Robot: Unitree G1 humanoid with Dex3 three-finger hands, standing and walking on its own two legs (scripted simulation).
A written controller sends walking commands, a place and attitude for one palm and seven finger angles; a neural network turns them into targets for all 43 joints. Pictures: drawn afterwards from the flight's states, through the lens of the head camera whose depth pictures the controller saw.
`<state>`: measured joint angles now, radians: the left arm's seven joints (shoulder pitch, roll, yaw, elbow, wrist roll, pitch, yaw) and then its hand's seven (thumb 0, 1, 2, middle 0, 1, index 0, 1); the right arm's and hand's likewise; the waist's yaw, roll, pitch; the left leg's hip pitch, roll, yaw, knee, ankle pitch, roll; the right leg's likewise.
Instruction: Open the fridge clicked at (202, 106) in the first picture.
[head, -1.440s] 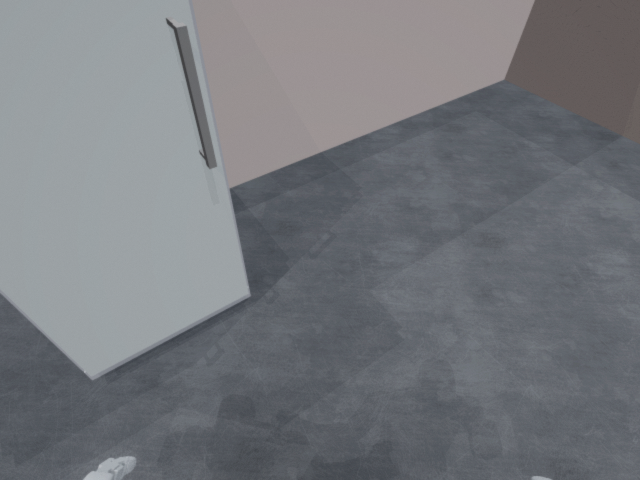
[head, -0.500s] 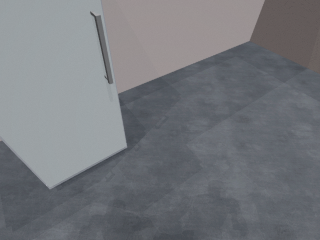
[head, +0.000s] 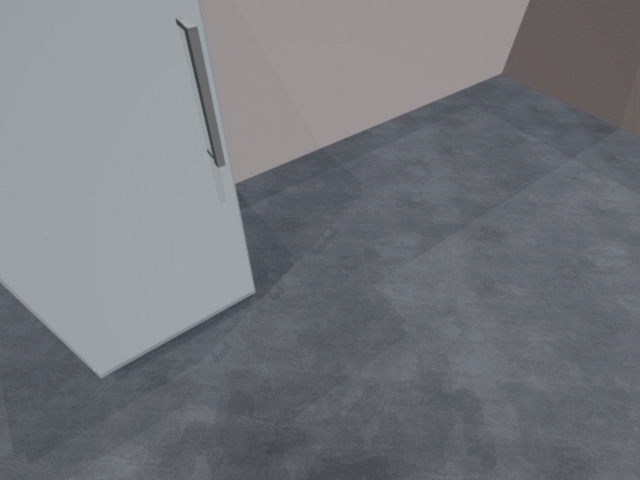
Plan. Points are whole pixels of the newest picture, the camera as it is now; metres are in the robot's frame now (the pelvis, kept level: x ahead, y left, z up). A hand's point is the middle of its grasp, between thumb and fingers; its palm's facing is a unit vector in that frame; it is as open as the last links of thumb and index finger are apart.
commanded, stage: walk to a spot facing it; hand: right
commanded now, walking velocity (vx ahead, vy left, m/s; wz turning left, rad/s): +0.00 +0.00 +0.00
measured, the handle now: (202, 100) +0.77 +0.28 +0.07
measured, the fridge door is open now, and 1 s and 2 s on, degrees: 0 0 0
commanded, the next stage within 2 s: turn to face it in 0.40 s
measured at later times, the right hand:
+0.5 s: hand out of the picture +0.02 -0.25 -0.20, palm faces +0.18 +0.96 -0.23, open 7.4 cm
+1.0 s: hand out of the picture +0.01 -0.24 -0.18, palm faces +0.06 +0.98 -0.20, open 7.4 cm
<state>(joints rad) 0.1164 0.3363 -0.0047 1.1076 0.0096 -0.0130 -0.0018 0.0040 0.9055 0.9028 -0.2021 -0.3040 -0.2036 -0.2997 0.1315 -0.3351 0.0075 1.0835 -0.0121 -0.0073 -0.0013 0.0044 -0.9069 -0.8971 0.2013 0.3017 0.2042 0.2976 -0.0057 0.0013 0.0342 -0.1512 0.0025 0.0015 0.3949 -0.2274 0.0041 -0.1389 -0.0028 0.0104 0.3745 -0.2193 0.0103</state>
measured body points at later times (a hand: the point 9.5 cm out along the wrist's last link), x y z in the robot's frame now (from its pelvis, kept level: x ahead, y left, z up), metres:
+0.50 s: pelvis -0.01 -0.04 -0.03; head +0.02 -0.07 +0.42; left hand +0.10 +0.22 -0.16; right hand +0.01 -0.30 -0.18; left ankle -0.01 +0.12 -0.74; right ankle -0.01 -0.12 -0.75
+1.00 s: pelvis -0.01 -0.05 -0.01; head +0.02 -0.05 +0.44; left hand +0.05 +0.19 -0.16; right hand +0.01 -0.29 -0.16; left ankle -0.03 +0.07 -0.71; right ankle -0.01 -0.12 -0.75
